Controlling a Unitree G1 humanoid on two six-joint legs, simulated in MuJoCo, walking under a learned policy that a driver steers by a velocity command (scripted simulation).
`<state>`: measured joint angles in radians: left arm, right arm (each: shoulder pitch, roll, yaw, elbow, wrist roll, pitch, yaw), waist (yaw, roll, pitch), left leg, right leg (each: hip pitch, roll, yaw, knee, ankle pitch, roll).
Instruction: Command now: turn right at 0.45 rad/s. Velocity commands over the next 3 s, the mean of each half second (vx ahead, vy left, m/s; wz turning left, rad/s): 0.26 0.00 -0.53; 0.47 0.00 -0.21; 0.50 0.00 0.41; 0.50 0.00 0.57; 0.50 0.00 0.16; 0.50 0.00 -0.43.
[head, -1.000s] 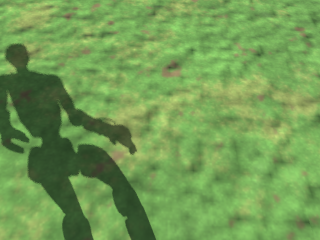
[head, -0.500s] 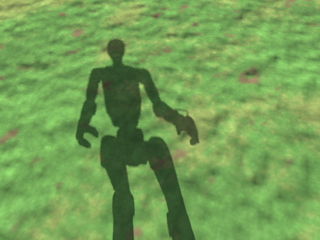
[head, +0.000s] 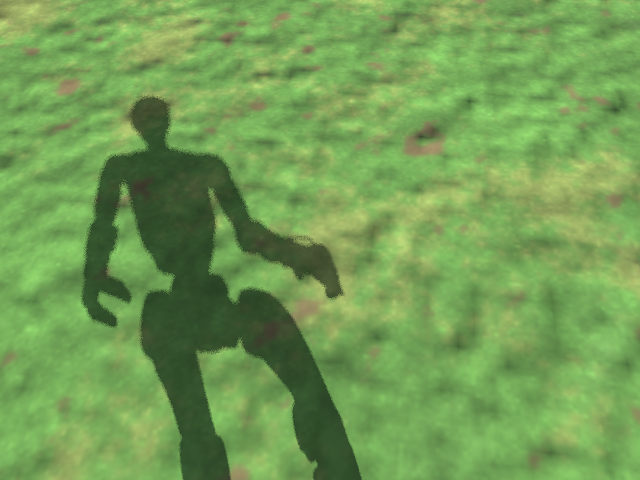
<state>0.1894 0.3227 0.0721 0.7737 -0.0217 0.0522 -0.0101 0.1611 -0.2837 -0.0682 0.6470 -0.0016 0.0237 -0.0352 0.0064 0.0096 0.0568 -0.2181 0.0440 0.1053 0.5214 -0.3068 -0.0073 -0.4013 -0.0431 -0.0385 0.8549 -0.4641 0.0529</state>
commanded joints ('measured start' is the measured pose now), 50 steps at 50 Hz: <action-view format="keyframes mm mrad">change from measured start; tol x32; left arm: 1 23 67 17 -82 -3 -8 -19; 33 358 -31 -25 -106 -3 -98 37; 50 -195 23 -27 -226 9 -157 -24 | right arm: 1 -70 -163 -50 -63 21 -6 -4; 25 -301 -84 -23 -75 18 -151 62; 33 255 -293 -85 68 -11 -158 62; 50 226 -179 -27 145 39 -110 38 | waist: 1 18 125 -131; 4 4 -334 -140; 31 -52 -165 -144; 33 -48 313 -411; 50 -70 65 0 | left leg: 1 76 252 -138 -51 492 180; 5 -518 -58 -153 668 -415 -39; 25 -431 -52 -184 4 271 -60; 31 73 -49 -137 -97 258 70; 33 640 342 -827 -168 -27 311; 50 103 155 -282 -334 378 189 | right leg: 1 85 15 -41 -191 145 -28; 5 410 -353 737 -592 223 -420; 8 345 -247 594 -664 -206 -298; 29 349 -146 458 -539 492 -238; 31 307 -62 385 -309 742 -187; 33 -207 168 245 304 -72 -77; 35 -369 56 248 428 3 -82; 50 -103 9 74 -301 499 -45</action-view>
